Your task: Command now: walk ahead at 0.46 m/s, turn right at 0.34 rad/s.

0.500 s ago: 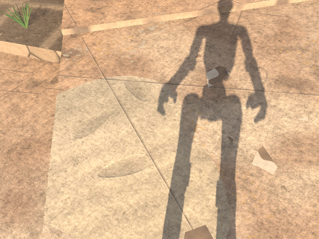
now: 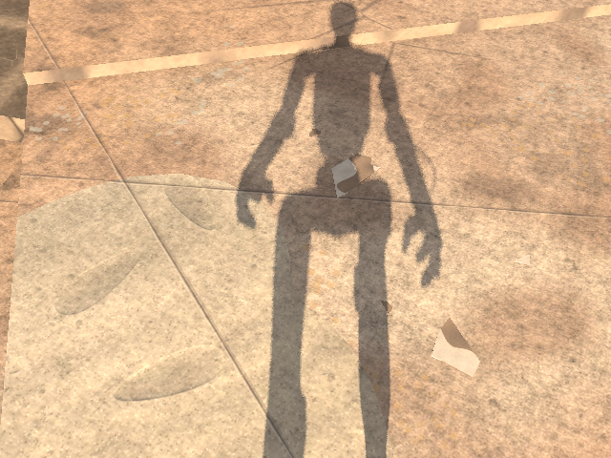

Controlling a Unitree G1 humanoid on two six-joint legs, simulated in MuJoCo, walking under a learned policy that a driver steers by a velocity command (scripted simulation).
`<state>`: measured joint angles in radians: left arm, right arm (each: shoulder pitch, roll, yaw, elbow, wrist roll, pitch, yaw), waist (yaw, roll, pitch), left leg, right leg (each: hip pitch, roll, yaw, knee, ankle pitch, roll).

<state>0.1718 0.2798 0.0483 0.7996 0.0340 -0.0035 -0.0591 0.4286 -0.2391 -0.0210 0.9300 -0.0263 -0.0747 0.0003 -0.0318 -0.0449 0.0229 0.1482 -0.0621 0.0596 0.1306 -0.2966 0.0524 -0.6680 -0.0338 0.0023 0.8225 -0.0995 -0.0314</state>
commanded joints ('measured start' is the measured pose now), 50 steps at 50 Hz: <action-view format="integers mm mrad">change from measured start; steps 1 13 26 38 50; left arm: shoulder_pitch -194 94 193 164 64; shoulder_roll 21 102 159 69 84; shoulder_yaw -12 38 58 35 15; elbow -127 -26 -32 -100 -37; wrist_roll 4 -42 -27 -38 -27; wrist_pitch -19 -28 8 20 80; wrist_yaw -10 55 77 80 60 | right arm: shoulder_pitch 12 -116 -326 -210 -209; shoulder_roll -135 -132 -129 -256 -164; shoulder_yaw -22 -18 -20 -32 -14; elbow -19 -132 -242 -271 -218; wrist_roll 2 -10 -1 4 2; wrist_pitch -18 8 93 52 66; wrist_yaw -12 -12 -21 -67 -26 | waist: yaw -26 25 75 54 30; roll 122 62 -24 233 211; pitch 139 -61 -70 -139 -77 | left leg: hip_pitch -111 -696 -777 -120 -263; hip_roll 277 131 98 382 254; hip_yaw -19 -113 -119 -451 -254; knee -35 1165 787 185 208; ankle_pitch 513 -67 93 511 521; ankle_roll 101 -58 -109 59 150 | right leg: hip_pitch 5 559 575 341 341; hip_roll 6 -159 -82 134 130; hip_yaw -80 286 356 282 91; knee -135 -490 -456 -19 2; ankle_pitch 27 646 479 -208 -384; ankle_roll -31 -279 -151 2 78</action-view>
